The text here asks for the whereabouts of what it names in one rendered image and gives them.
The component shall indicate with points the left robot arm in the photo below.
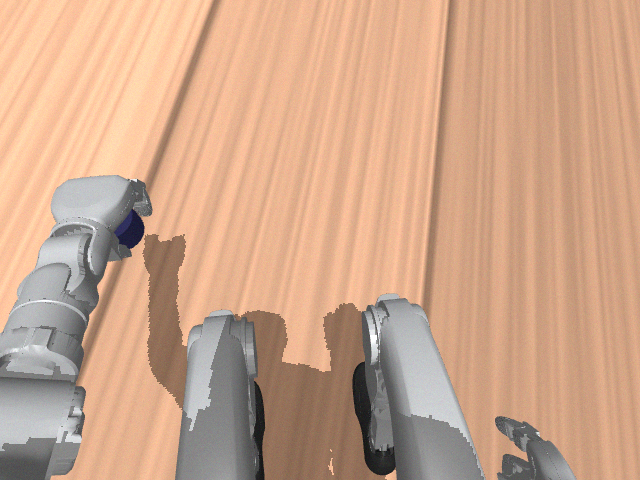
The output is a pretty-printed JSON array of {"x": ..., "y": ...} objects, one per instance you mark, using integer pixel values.
[{"x": 41, "y": 418}]

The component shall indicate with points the left robot hand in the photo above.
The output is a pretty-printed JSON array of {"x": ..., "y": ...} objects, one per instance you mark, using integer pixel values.
[{"x": 104, "y": 199}]

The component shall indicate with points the right robot foot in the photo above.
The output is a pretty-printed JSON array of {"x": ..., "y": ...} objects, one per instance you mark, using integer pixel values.
[{"x": 380, "y": 463}]

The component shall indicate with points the tin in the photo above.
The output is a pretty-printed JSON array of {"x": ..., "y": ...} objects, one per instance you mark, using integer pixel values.
[{"x": 131, "y": 230}]

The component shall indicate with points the right robot hand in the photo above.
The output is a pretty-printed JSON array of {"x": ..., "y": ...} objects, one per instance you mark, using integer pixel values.
[{"x": 545, "y": 462}]

